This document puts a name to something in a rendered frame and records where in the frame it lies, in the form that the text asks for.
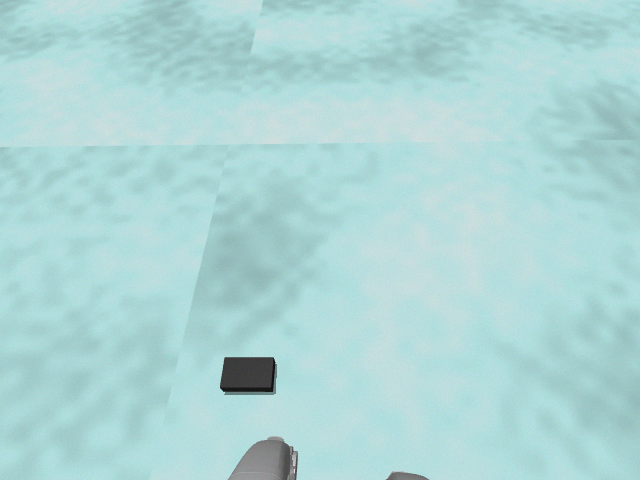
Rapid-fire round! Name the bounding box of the small box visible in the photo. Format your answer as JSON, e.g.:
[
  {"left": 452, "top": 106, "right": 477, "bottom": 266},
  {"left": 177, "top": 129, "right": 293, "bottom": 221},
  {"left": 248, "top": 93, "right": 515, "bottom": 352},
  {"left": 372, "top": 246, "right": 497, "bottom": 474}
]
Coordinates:
[{"left": 220, "top": 357, "right": 275, "bottom": 392}]

